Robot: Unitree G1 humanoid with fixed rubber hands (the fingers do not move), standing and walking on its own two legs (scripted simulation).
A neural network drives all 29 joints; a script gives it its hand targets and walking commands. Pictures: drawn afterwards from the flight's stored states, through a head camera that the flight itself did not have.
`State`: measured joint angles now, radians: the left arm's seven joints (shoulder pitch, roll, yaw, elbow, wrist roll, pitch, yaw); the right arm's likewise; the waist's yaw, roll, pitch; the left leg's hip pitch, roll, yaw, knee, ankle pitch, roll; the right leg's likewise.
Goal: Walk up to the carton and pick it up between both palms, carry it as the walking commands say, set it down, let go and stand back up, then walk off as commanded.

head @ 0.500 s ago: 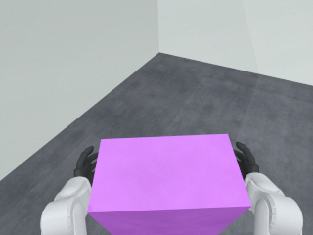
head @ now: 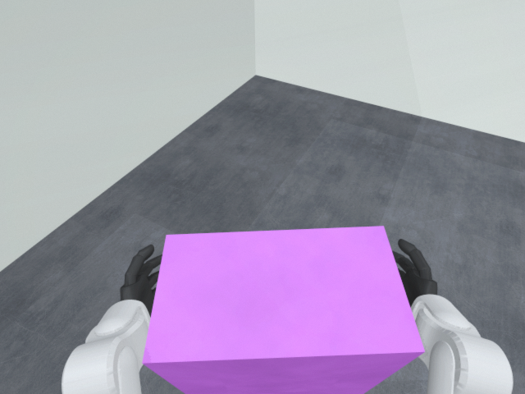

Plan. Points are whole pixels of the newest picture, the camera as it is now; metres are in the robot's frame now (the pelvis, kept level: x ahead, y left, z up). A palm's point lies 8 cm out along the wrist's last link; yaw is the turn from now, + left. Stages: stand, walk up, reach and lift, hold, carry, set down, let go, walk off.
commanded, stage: carry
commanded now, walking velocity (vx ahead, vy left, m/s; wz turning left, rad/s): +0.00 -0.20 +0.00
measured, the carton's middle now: (277, 327) +0.23 +0.00 +0.02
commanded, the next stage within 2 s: none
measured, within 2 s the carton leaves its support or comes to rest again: neither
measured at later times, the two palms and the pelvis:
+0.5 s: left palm (144, 364) +0.16 +0.15 +0.08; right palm (457, 354) +0.16 -0.20 +0.09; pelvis -0.07 -0.02 +0.00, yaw +0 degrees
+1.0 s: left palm out of the picture +0.13 +0.18 +0.09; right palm (448, 384) +0.13 -0.18 +0.10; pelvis -0.10 +0.00 +0.00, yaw +0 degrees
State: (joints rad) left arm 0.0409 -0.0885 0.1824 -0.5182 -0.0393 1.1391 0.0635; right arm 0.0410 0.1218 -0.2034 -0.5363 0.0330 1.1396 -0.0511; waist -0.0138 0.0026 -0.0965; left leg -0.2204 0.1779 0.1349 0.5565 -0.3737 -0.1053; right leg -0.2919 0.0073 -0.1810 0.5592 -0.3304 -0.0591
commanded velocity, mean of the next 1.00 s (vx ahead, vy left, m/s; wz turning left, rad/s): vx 0.00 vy -0.14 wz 0.00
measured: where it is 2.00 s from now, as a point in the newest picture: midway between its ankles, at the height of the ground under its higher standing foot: outside the picture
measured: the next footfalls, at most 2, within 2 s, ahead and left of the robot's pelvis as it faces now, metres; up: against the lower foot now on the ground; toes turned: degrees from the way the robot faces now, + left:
right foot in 1.68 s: -0.14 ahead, -0.03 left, +0.00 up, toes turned -4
